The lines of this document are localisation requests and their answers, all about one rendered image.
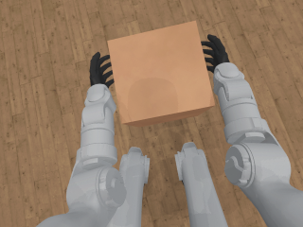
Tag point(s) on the robot thigh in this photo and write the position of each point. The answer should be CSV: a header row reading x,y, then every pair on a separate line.
x,y
134,172
203,205

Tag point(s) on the carton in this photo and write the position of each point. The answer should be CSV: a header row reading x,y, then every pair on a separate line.
x,y
160,75

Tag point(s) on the robot left hand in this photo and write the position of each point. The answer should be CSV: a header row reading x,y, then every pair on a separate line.
x,y
96,72

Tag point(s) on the robot right forearm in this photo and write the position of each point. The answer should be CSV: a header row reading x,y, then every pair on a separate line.
x,y
242,120

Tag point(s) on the robot right thigh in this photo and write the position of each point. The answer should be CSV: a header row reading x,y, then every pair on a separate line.
x,y
203,205

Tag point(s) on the robot left upper arm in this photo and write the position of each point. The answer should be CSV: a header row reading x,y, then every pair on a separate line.
x,y
92,197

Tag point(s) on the robot right hand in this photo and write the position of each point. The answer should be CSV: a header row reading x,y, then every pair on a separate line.
x,y
217,53

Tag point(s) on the robot left forearm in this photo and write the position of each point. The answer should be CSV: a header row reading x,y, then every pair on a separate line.
x,y
97,131

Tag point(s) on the robot right upper arm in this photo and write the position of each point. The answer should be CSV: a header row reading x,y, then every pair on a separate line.
x,y
262,171

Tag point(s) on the robot left thigh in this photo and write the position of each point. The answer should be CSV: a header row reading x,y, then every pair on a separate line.
x,y
134,172

